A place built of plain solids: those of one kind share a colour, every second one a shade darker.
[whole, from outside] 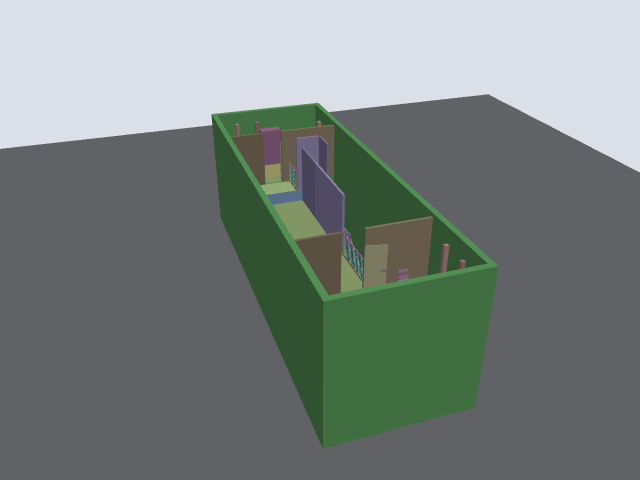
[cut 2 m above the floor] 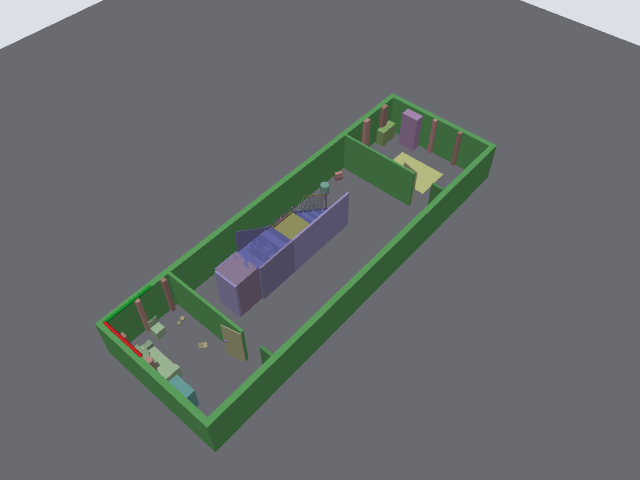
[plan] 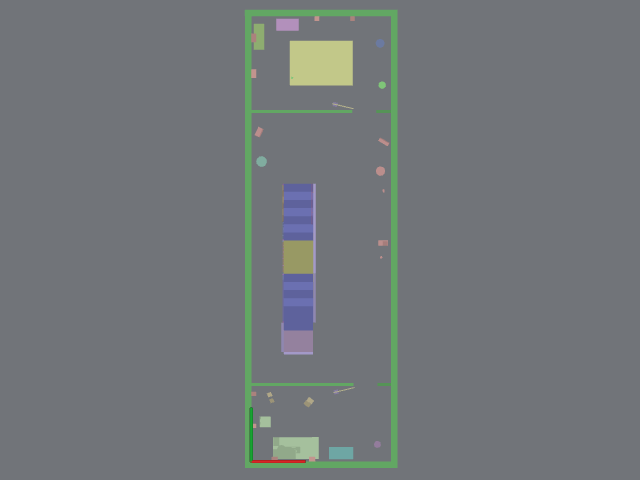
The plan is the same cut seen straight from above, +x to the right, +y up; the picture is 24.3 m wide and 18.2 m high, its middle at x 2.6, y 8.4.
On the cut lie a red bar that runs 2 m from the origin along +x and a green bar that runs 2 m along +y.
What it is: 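A home built round its stair; the hall at the stair's foot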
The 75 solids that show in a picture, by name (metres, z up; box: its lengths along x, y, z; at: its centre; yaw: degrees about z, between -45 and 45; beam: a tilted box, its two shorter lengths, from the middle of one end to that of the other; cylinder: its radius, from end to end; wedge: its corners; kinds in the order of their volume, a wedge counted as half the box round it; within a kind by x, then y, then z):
{
 "wall_1": {"box": [0.25, 17.38, 6.07], "at": [-0.12, 8.44, 2.98]},
 "wall_2": {"box": [3.83, 0.12, 3.24], "at": [1.91, 13.27, 1.57]},
 "wall_3": {"box": [3.88, 0.12, 3.24], "at": [1.94, 2.92, 1.57]},
 "wall_4": {"box": [5.79, 0.25, 6.07], "at": [2.65, -0.12, 2.98]},
 "wall_5": {"box": [5.79, 0.25, 6.07], "at": [2.65, 17.01, 2.98]},
 "wall_6": {"box": [0.57, 0.12, 3.24], "at": [5.01, 13.27, 1.57]},
 "wall_7": {"box": [0.52, 0.12, 3.24], "at": [5.03, 2.92, 1.57]},
 "wall_8": {"box": [0.25, 17.38, 6.07], "at": [5.42, 8.44, 2.98]},
 "step_1": {"box": [1.11, 0.61, 3.03], "at": [1.78, 5.27, 1.46]},
 "step_2": {"box": [1.11, 0.92, 2.81], "at": [1.78, 5.43, 1.36]},
 "step_3": {"box": [1.11, 0.93, 2.6], "at": [1.78, 5.73, 1.25]},
 "step_4": {"box": [1.11, 0.93, 2.39], "at": [1.78, 6.04, 1.14]},
 "step_5": {"box": [1.11, 0.93, 2.18], "at": [1.78, 6.35, 1.04]},
 "step_6": {"box": [1.11, 0.93, 1.96], "at": [1.78, 6.66, 0.93]},
 "step_7": {"box": [1.11, 0.61, 1.54], "at": [1.78, 8.38, 0.72]},
 "step_8": {"box": [1.11, 0.92, 1.33], "at": [1.78, 8.54, 0.61]},
 "step_9": {"box": [1.11, 0.93, 1.11], "at": [1.78, 8.84, 0.51]},
 "step_10": {"box": [1.11, 0.93, 0.9], "at": [1.78, 9.15, 0.4]},
 "step_11": {"box": [1.11, 0.93, 0.69], "at": [1.78, 9.46, 0.29]},
 "step_12": {"box": [1.11, 0.93, 0.48], "at": [1.78, 9.77, 0.19]},
 "step_13": {"box": [1.11, 0.93, 0.26], "at": [1.78, 10.07, 0.08]},
 "upper_floor_1": {"box": [5.54, 3.1, 0.18], "at": [2.65, 1.43, 3.1]},
 "upper_floor_2": {"box": [3.08, 1.2, 0.18], "at": [3.88, 3.57, 3.1]},
 "upper_floor_3": {"box": [3.08, 7.96, 0.18], "at": [3.88, 9.24, 3.1]},
 "stair_wall_1": {"box": [0.1, 1.11, 5.92], "at": [1.18, 4.71, 2.91]},
 "stair_wall_2": {"box": [1.11, 0.1, 5.92], "at": [1.78, 4.11, 2.91]},
 "stair_wall_3": {"box": [0.1, 1.85, 5.92], "at": [2.39, 6.19, 2.91]},
 "stair_wall_4": {"box": [0.1, 1.26, 5.92], "at": [2.39, 7.75, 2.91]},
 "stair_wall_5": {"box": [0.1, 2.16, 5.92], "at": [2.39, 9.46, 2.91]},
 "head_base_1": {"box": [1.11, 1.12, 3.14], "at": [1.78, 4.71, 1.52]},
 "landing_1": {"box": [1.11, 1.56, 1.75], "at": [1.78, 7.6, 0.83]},
 "upper_partition_1": {"box": [2.63, 0.12, 2.73], "at": [1.32, 13.27, 4.5]},
 "upper_partition_2": {"box": [2.75, 0.12, 2.73], "at": [1.38, 2.92, 4.5]},
 "upper_partition_3": {"box": [1.76, 0.12, 2.73], "at": [4.41, 13.27, 4.5]},
 "upper_partition_4": {"box": [1.64, 0.12, 2.73], "at": [4.47, 2.92, 4.5]},
 "slotfit_living_seat_1": {"box": [0.42, 0.41, 0.5], "at": [0.53, 1.51, 0.2]},
 "slotfit_living_seat_2": {"box": [0.23, 0.34, 0.7], "at": [0.94, 0.76, 0.3]},
 "slotfit_living_seat_3": {"box": [0.86, 0.38, 0.95], "at": [1.25, 0.28, 0.43]},
 "slotfit_living_seat_4": {"box": [1.25, 0.69, 0.49], "at": [1.68, 0.58, 0.2]},
 "slotfit_living_seat_5": {"box": [0.88, 0.15, 0.95], "at": [2.12, 0.17, 0.43]},
 "slotfit_living_seat_6": {"box": [0.25, 0.69, 0.64], "at": [2.43, 0.58, 0.27]},
 "slotfit_living_seat_7": {"box": [0.23, 0.69, 0.7], "at": [2.44, 0.58, 0.3]},
 "slotfit_bedroom_storage_1": {"box": [1.03, 0.53, 1.94], "at": [2.64, 0.36, 4.11]},
 "curtains_1": {"box": [0.19, 0.16, 2.24], "at": [0.09, 1.35, 1.18]},
 "curtains_2": {"box": [0.19, 0.16, 2.24], "at": [0.09, 2.56, 1.18]},
 "curtains_3": {"box": [0.19, 0.14, 2.16], "at": [0.09, 14.53, 4.33]},
 "curtains_4": {"box": [0.19, 0.34, 2.19], "at": [0.09, 14.71, 1.15]},
 "curtains_5": {"box": [0.19, 0.14, 2.16], "at": [0.09, 15.65, 4.33]},
 "curtains_6": {"box": [0.19, 0.34, 2.19], "at": [0.09, 16.06, 1.15]},
 "curtains_7": {"box": [0.24, 0.19, 2.27], "at": [2.3, 0.09, 1.19]},
 "curtains_8": {"box": [0.18, 0.19, 2.23], "at": [2.48, 16.79, 1.17]},
 "curtains_9": {"box": [0.17, 0.19, 2.2], "at": [3.25, 0.09, 4.35]},
 "curtains_10": {"box": [0.18, 0.19, 2.23], "at": [3.83, 16.79, 1.17]},
 "curtains_11": {"box": [0.17, 0.19, 2.2], "at": [4.3, 0.09, 4.35]},
 "upper_floor_head_1": {"box": [4.07, 1.12, 0.18], "at": [3.26, 4.71, 3.1]},
 "slotfit_dining_storage_1": {"box": [0.86, 0.46, 1.94], "at": [1.37, 16.56, 0.92]},
 "slotfit_living_storage_1": {"box": [0.93, 0.47, 1.15], "at": [3.4, 0.32, 0.53]},
 "slotfit_dining_wall_table_1": {"box": [0.4, 0.98, 0.9], "at": [0.29, 16.1, 0.4]},
 "doorleaf_door_1": {"box": [0.84, 0.035, 2.08], "at": [2.26, 13.47, 4.18], "yaw": -12.4},
 "doorleaf_door_2": {"box": [0.83, 0.044, 2.08], "at": [2.39, 2.72, 4.18], "yaw": 11.6},
 "doorleaf_door_3": {"box": [0.83, 0.039, 2.07], "at": [3.47, 13.47, 0.99], "yaw": -13.2},
 "doorleaf_door_4": {"box": [0.83, 0.038, 2.08], "at": [3.51, 2.71, 0.99], "yaw": 13.6},
 "plinth_1": {"wedge": [[1.18, 5.32, -0.05], [1.18, 5.32, 3.14], [1.18, 7.07, -0.05], [1.18, 7.07, 1.93], [1.23, 5.32, -0.05], [1.23, 5.32, 3.14], [1.23, 7.07, -0.05], [1.23, 7.07, 1.93]]},
 "plinth_2": {"wedge": [[1.18, 8.43, -0.05], [1.18, 8.43, 1.65], [1.18, 10.49, -0.05], [1.18, 10.49, 0.23], [1.23, 8.43, -0.05], [1.23, 8.43, 1.65], [1.23, 10.49, -0.05], [1.23, 10.49, 0.23]]},
 "laid_rug_rug_dining_1": {"box": [2.4, 1.7, 0.05], "at": [2.65, 15.11, -0.02]},
 "laid_rug_rug_bedroom_1": {"box": [2.49, 1.54, 0.05], "at": [2.65, 1.43, 3.17]},
 "slotfit_hallpiece_corner_1": {"cylinder": 0.2, "from": [0.39, 11.38, -0.05], "to": [0.39, 11.38, 0.5]},
 "clutter_clhall_1": {"box": [0.18, 0.35, 0.41], "at": [0.27, 12.5, 0.16], "yaw": -24.8},
 "clutter_clhall_2": {"cylinder": 0.17, "from": [4.9, 11.01, -0.05], "to": [4.9, 11.01, 0.25]},
 "slotfit_dining_corner_1": {"cylinder": 0.17, "from": [4.88, 15.86, -0.05], "to": [4.88, 15.86, 0.33]},
 "clutter_dining_1": {"cylinder": 0.14, "from": [4.96, 14.27, -0.05], "to": [4.96, 14.27, 0.29]},
 "well_guard_board_1": {"box": [0.04, 2.62, 0.15], "at": [2.39, 11.87, 3.21]},
 "slotfit_bedroom_seat_1": {"box": [0.4, 0.025, 0.84], "at": [1.19, 13.63, 3.56]},
 "landing_guard_board_1": {"box": [0.04, 1.21, 0.15], "at": [1.2, 7.75, 1.73]},
 "well_guard_rail_1": {"box": [0.042, 2.62, 0.044], "at": [2.39, 11.87, 4.17]}
}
